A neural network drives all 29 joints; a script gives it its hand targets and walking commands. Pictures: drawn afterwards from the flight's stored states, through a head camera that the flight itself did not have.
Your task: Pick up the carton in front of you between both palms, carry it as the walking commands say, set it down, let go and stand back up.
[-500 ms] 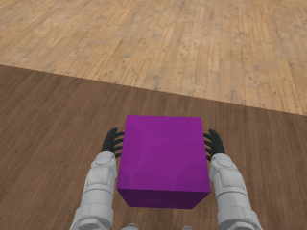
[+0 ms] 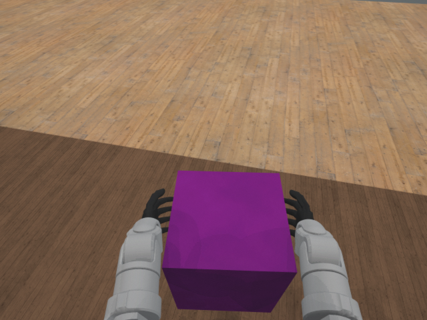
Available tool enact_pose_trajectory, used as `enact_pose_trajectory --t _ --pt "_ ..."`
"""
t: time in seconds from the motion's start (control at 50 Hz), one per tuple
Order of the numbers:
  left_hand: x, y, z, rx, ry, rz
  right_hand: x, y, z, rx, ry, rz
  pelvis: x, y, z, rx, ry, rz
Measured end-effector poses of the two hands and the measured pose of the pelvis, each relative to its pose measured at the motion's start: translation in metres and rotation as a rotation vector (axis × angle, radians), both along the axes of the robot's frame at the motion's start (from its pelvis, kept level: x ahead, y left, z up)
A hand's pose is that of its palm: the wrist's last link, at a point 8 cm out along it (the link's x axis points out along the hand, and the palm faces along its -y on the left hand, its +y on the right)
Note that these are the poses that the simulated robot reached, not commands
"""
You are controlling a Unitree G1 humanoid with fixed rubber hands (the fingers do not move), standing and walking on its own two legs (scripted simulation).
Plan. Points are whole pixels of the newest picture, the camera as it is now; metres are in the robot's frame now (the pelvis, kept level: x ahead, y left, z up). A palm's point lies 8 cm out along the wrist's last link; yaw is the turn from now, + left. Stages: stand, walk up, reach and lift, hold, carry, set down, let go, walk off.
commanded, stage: reach and lift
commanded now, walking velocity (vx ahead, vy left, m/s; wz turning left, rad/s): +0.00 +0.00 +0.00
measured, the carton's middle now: (226, 244) +0.30 +0.00 -0.05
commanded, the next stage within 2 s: hold in 0.76 s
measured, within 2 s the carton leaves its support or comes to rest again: neither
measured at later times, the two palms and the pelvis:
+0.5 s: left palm (151, 217) +0.31 +0.15 +0.04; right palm (303, 219) +0.31 -0.15 +0.04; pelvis +0.02 +0.00 +0.01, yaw +0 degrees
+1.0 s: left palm (149, 217) +0.30 +0.15 +0.06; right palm (309, 219) +0.30 -0.15 +0.06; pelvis +0.02 +0.00 +0.01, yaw +0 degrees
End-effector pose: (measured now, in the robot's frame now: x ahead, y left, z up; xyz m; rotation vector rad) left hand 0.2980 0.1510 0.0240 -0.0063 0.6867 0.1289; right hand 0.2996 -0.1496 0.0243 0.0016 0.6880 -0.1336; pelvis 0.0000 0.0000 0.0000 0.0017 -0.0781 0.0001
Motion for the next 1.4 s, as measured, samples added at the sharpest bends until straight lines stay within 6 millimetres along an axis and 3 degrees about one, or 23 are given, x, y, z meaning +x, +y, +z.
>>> enact_pose_trajectory --t 0.62,0.94,1.14,1.28,1.4 --pt "0.01 0.0 0.014 0.033 -0.007 -0.026 0.009 0.001 0.013 -0.035 -0.006 0.027 0.022 0.001 0.009 0.001 -0.013 -0.001" --pt "0.0 -0.002 0.033 0.031 -0.043 -0.025 0.0 -0.001 0.033 -0.029 -0.042 0.021 0.018 -0.001 0.01 0.0 -0.049 0.002" --pt "-0.006 -0.001 0.03 0.02 -0.018 -0.018 -0.007 -0.001 0.03 -0.02 -0.017 0.012 0.007 0.0 0.008 0.0 -0.067 0.0" --pt "-0.004 -0.001 0.031 0.012 -0.028 -0.013 -0.005 -0.001 0.032 -0.011 -0.028 0.005 0.004 0.001 0.006 0.0 -0.054 -0.001" --pt "0.009 -0.005 0.041 0.018 -0.052 -0.018 0.006 -0.004 0.039 -0.006 -0.052 -0.002 0.015 -0.002 0.003 0.004 0.043 -0.034"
